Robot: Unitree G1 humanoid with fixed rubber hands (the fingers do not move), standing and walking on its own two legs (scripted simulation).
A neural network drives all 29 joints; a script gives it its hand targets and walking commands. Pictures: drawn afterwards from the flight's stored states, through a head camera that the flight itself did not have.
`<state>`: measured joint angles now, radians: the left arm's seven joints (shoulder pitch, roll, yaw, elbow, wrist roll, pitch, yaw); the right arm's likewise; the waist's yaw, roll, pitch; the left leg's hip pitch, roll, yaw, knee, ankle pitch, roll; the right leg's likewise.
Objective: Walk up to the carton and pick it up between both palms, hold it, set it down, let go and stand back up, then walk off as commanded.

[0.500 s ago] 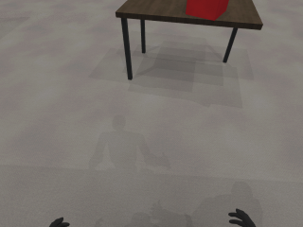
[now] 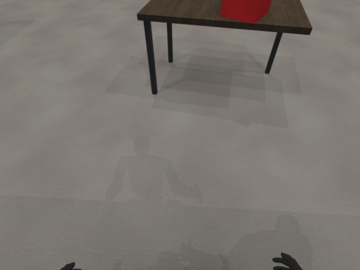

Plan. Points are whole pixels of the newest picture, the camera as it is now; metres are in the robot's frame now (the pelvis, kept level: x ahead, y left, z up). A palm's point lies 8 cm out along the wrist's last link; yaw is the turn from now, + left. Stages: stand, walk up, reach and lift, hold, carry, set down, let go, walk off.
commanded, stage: stand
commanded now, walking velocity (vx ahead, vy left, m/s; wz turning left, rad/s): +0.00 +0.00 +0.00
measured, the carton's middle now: out of the picture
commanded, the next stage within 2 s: walk up in 0.34 s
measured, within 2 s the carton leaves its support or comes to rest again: neither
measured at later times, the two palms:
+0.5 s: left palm out of the picture +0.09 +0.28 -0.10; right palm out of the picture +0.11 -0.26 -0.10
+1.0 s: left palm (87, 256) +0.18 +0.21 -0.07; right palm out of the picture +0.18 -0.44 -0.10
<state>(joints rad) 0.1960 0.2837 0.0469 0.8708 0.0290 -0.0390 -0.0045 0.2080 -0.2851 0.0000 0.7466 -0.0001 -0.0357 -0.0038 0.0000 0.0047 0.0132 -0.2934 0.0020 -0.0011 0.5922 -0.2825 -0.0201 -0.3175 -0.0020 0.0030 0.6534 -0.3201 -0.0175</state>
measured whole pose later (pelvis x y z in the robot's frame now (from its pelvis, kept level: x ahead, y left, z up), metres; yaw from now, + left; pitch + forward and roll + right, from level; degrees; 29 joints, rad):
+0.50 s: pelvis +0.00 +0.00 +0.01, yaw +0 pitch -1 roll +1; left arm 0.20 0.28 0.04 0.92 0.03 -0.04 -0.01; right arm 0.21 -0.29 0.00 0.79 0.00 -0.03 0.00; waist 0.00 0.00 0.01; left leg -0.25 0.00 0.00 0.51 -0.24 -0.02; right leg -0.28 0.00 0.00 0.58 -0.28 -0.02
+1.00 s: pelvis +0.09 -0.11 +0.00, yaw -2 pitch -2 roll +3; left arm 0.25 0.41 0.09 0.86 0.03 -0.04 -0.09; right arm 0.25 -0.47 -0.01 0.80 0.00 -0.05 0.02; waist 0.00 0.03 0.02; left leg -0.38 0.05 -0.01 1.09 -0.44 0.04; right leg -0.33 -0.01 -0.04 0.69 -0.33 -0.04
